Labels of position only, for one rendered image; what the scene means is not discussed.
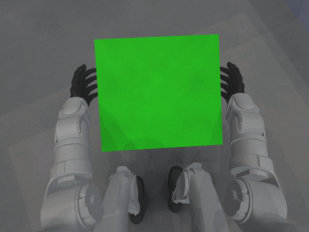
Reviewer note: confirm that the left robot hand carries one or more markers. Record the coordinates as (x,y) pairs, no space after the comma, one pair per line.
(79,84)

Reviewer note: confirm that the left robot upper arm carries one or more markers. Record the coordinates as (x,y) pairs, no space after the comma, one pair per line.
(74,209)

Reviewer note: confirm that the right robot foot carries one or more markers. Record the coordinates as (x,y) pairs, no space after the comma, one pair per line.
(173,176)

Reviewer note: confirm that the robot right forearm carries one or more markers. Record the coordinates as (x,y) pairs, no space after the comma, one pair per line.
(249,142)

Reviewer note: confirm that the right robot hand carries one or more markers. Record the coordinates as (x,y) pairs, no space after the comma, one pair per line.
(234,81)

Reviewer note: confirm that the right robot upper arm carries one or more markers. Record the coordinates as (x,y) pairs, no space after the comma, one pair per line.
(257,207)

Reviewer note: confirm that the robot left forearm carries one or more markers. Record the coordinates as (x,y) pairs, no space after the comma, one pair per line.
(72,162)

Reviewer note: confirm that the carton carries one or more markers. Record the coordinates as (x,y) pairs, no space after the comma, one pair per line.
(159,92)

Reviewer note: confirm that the robot left shin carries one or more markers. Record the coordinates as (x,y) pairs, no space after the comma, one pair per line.
(134,207)

